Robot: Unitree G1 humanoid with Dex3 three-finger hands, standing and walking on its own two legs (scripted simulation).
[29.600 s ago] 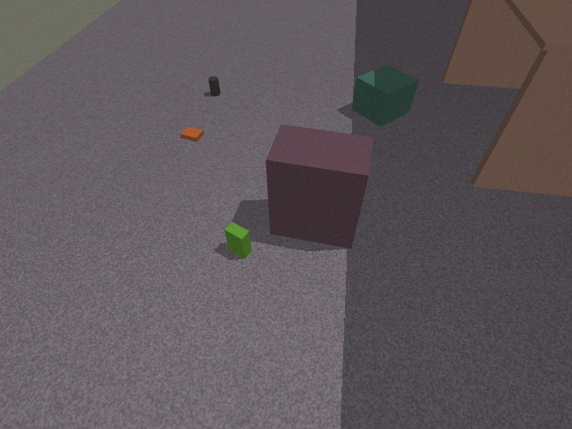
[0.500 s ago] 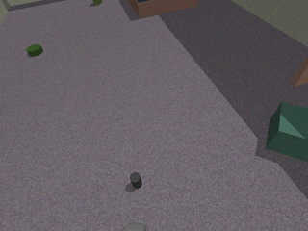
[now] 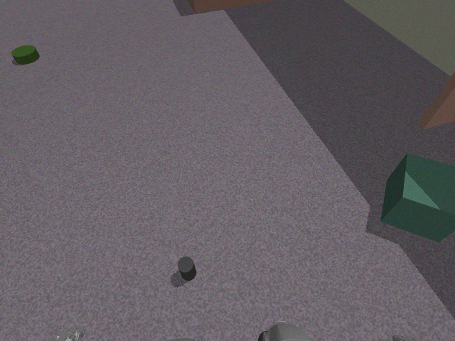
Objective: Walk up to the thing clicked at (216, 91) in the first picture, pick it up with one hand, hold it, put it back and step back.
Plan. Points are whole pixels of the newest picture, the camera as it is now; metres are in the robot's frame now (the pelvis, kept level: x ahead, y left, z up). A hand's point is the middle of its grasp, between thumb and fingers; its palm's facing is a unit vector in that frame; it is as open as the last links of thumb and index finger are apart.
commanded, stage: stand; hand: left
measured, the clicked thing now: (187, 268) +0.46 +0.20 -0.69
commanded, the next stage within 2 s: none
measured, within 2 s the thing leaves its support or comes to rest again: neither
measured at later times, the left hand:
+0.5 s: hand out of the picture +0.10 +0.27 -0.13, palm faces +0.01 -0.95 -0.31, open 7.4 cm
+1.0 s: hand out of the picture +0.11 +0.26 -0.12, palm faces +0.00 -0.94 -0.34, open 7.4 cm
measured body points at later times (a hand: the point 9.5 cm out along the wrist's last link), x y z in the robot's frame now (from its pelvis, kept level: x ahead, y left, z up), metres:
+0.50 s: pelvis +0.03 +0.02 +0.03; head +0.03 +0.03 +0.48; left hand +0.10 +0.32 -0.11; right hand +0.08 -0.29 -0.10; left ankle -0.01 +0.13 -0.71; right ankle +0.10 -0.11 -0.71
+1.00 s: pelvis +0.05 +0.00 +0.03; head +0.06 +0.00 +0.48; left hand +0.11 +0.30 -0.10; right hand +0.14 -0.29 -0.10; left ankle -0.01 +0.13 -0.71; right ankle +0.10 -0.11 -0.71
